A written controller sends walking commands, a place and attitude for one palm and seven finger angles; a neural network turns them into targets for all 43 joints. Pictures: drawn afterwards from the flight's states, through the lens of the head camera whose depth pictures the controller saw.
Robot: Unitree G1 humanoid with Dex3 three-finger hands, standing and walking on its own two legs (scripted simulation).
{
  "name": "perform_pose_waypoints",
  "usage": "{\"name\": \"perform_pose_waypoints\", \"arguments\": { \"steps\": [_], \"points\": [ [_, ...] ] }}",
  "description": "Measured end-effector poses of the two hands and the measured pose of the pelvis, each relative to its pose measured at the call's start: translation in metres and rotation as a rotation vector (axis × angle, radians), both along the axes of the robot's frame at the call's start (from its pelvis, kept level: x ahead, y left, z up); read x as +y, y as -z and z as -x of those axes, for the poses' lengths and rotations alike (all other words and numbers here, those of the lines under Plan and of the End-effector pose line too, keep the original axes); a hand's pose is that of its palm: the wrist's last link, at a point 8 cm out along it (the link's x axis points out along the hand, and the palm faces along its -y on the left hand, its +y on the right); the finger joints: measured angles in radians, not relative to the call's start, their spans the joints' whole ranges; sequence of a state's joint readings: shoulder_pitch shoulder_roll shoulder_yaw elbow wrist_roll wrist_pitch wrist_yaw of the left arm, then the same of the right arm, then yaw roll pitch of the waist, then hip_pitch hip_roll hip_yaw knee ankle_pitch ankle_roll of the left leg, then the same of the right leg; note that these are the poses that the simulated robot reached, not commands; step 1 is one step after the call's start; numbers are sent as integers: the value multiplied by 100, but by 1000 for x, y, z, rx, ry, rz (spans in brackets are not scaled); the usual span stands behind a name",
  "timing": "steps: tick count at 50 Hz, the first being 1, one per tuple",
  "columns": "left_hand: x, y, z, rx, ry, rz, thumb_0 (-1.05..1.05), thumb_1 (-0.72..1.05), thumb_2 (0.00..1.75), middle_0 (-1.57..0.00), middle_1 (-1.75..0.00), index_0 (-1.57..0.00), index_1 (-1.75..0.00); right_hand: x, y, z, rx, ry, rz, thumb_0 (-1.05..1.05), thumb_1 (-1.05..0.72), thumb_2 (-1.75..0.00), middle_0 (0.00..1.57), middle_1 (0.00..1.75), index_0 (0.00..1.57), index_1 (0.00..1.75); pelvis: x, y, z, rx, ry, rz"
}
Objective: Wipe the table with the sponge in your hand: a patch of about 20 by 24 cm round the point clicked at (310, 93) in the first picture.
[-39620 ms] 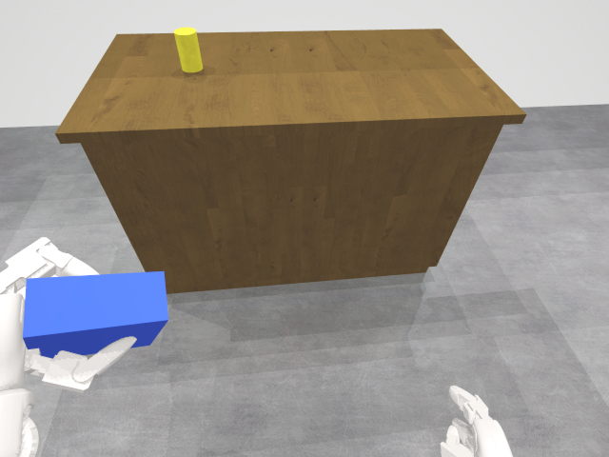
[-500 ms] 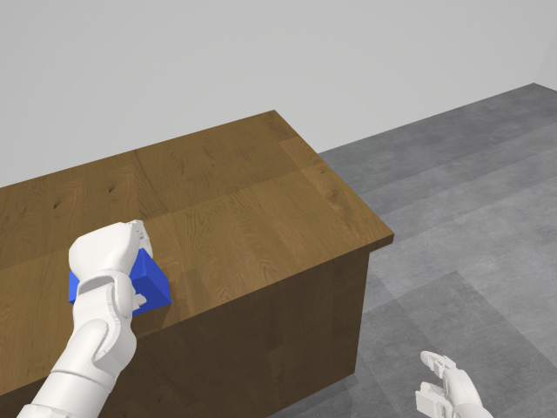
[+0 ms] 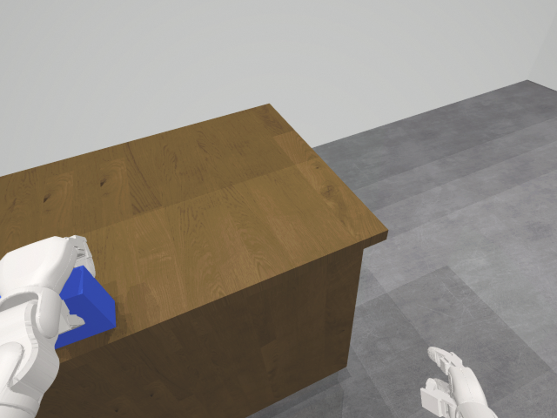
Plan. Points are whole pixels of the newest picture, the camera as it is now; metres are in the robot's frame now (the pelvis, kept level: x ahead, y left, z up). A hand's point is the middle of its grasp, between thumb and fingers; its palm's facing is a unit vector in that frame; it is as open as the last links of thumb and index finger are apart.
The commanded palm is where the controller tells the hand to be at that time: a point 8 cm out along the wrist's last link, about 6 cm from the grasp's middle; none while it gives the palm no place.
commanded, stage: wipe forward along the middle lane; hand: left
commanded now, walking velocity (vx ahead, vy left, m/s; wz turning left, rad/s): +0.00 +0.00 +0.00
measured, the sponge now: (68, 315) +0.23 +0.35 +0.04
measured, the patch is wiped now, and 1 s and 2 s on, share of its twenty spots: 1.00 1.00 1.00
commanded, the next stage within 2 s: slide back across to the first lane in 1.72 s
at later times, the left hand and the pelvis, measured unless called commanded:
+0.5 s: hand (47, 276) +0.26 +0.38 +0.09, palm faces -0.07 -0.04 -1.00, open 9.1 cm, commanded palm +0.25 +0.38 +0.13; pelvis -0.02 +0.02 +0.00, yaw +2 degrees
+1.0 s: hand (55, 246) +0.32 +0.41 +0.09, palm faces -0.11 -0.01 -0.99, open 9.2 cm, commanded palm +0.31 +0.41 +0.12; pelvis -0.03 +0.04 -0.01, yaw +2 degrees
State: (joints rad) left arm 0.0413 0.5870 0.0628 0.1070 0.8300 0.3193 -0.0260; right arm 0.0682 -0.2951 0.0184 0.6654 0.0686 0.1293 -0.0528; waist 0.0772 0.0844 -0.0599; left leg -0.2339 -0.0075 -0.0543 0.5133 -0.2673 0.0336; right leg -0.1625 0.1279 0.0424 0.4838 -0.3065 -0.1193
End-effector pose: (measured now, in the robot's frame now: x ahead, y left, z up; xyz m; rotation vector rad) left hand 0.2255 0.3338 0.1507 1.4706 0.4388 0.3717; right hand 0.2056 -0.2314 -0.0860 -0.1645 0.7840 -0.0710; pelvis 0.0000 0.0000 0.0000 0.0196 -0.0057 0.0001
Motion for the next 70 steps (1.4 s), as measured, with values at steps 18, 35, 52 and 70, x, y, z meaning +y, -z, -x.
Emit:
{"name": "perform_pose_waypoints", "arguments": {
  "steps": [18,35,52,70],
  "points": [
    [30,1,-4,12,27,-21,-1,-50,107,-87,-143,-89,-142,17,18,31,79,7,25,1,-90,-90,20,29,20,30,16,2,17,30,-32,21],
    [49,4,-47,67,48,-44,-1,-53,108,-90,-140,-92,-140,23,28,78,180,35,45,1,-90,-90,20,29,21,30,32,4,31,74,-46,37],
    [68,4,-86,81,44,-55,-1,-56,109,-90,-139,-93,-141,21,39,117,302,89,54,1,-90,-90,20,29,21,30,41,6,30,122,-43,48],
    [84,4,-118,105,36,-69,-1,-56,110,-90,-140,-93,-142,16,39,126,358,117,75,1,-90,-90,20,29,21,30,47,7,21,167,-40,57]
  ]
}}
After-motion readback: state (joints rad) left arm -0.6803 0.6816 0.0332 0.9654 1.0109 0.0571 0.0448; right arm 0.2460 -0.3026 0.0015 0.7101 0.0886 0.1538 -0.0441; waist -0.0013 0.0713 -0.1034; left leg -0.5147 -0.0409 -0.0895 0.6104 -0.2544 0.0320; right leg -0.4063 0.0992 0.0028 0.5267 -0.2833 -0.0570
